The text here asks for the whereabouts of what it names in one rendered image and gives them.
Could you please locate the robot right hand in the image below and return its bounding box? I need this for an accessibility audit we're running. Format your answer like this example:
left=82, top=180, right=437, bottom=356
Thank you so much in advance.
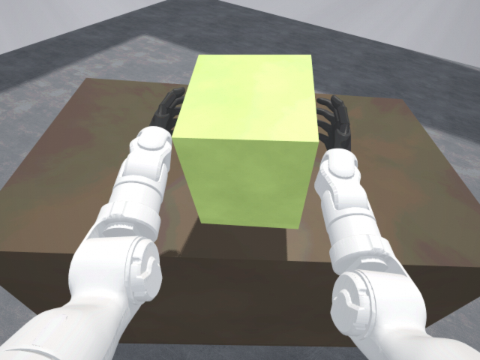
left=316, top=94, right=351, bottom=152

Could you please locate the pedestal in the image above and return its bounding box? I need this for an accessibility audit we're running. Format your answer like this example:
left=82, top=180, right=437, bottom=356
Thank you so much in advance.
left=0, top=78, right=480, bottom=347

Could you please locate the robot left upper arm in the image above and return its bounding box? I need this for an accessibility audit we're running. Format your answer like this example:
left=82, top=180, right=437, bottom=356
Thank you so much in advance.
left=0, top=236, right=162, bottom=360

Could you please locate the carton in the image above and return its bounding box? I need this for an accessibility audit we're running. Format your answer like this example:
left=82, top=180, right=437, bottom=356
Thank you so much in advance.
left=172, top=55, right=319, bottom=229

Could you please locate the left robot forearm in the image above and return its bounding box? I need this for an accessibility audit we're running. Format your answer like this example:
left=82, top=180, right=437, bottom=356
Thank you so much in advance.
left=68, top=126, right=172, bottom=294

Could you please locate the robot right upper arm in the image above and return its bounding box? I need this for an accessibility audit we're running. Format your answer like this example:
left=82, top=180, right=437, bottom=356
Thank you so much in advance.
left=330, top=269, right=480, bottom=360

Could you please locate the robot left hand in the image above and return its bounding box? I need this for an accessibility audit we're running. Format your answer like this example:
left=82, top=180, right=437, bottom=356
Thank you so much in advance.
left=149, top=87, right=185, bottom=136

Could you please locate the right robot forearm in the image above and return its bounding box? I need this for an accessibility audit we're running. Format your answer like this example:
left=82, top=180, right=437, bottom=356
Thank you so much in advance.
left=314, top=148, right=427, bottom=325

